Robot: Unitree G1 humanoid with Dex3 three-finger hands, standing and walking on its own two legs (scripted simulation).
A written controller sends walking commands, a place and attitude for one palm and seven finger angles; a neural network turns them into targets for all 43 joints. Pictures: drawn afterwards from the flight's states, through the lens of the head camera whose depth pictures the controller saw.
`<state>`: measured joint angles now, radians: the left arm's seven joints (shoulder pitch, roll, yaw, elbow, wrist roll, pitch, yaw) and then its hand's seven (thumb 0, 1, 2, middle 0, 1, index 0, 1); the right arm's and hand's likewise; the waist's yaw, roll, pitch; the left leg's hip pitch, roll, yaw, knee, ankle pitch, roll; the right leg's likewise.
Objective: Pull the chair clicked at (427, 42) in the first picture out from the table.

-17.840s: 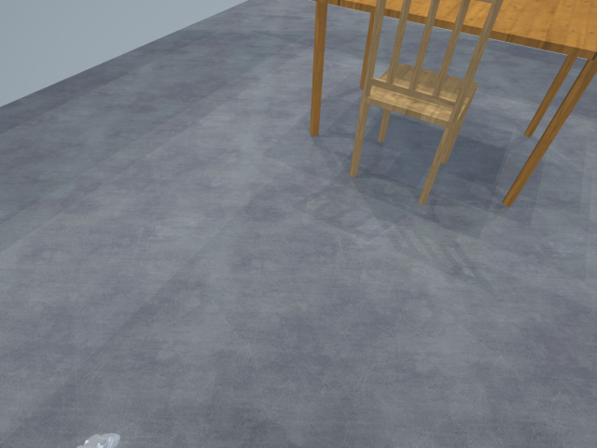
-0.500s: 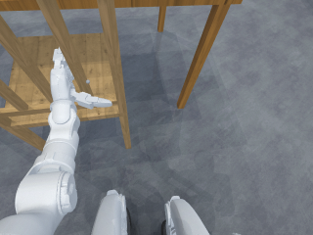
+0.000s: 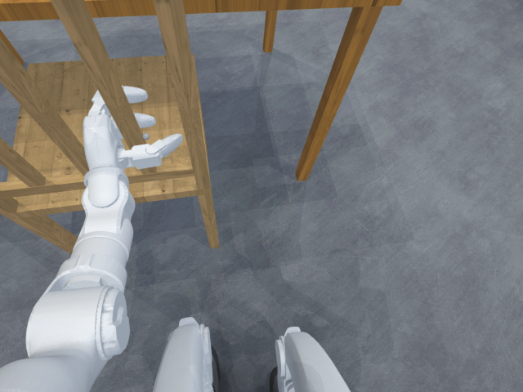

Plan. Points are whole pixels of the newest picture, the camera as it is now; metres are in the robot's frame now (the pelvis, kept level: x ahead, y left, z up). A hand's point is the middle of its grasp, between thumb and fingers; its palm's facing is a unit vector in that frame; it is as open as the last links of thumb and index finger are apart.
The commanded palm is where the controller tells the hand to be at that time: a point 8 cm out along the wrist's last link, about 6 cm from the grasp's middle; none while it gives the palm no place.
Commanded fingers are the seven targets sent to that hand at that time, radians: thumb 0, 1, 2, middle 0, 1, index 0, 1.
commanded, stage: hook a spindle and tug to test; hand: left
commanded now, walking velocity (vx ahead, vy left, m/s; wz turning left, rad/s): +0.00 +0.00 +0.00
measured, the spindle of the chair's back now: (45, 115) +0.50 +0.27 +0.07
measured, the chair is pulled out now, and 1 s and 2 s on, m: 0.00 0.03 0.18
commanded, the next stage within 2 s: step backward, pulling the chair out in 0.84 s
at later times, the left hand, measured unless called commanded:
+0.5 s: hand (144, 144) +0.48 +0.15 +0.04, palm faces +0.11 -0.99 -0.02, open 5.3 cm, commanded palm +0.43 +0.19 +0.03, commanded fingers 0.00 0.90 0.90 -0.50 -1.45 -0.50 -1.45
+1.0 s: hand (144, 156) +0.46 +0.15 +0.04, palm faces +0.10 -0.99 -0.08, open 5.4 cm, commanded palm +0.42 +0.19 +0.04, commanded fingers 0.00 0.90 0.90 -0.50 -1.45 -0.50 -1.45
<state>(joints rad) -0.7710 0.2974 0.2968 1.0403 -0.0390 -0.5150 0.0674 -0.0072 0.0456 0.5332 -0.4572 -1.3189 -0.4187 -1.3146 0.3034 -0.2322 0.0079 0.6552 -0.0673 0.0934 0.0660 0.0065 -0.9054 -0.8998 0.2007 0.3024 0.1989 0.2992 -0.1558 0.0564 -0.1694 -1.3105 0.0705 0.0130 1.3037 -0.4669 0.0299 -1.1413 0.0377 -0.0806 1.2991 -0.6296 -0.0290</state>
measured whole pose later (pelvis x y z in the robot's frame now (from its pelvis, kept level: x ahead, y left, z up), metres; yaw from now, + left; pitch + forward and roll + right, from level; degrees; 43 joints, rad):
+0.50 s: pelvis +0.01 +0.00 +0.01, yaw +0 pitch +26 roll -3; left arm -0.61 0.25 0.27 0.87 -0.07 -0.50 0.04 0.01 0.72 0.81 -0.46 -1.45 -0.43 -1.44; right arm 0.29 -0.23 0.00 0.62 -0.05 0.10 0.07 0.01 -0.91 -0.90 0.20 0.30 0.20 0.30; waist -0.14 0.05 -0.18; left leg -1.24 0.07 0.03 1.27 -0.48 0.03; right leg -1.08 0.04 -0.06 1.26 -0.63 -0.02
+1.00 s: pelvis +0.01 +0.01 +0.02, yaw +1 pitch +22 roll -3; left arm -0.57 0.23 0.19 0.79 -0.04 -0.41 0.08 0.00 0.70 0.81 -0.46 -1.45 -0.42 -1.45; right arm 0.25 -0.22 0.00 0.60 -0.01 0.11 0.04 0.01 -0.91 -0.90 0.20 0.30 0.20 0.30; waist -0.11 0.04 -0.11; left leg -1.16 0.05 0.03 1.25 -0.47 0.04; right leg -0.99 0.03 -0.06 1.24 -0.63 -0.02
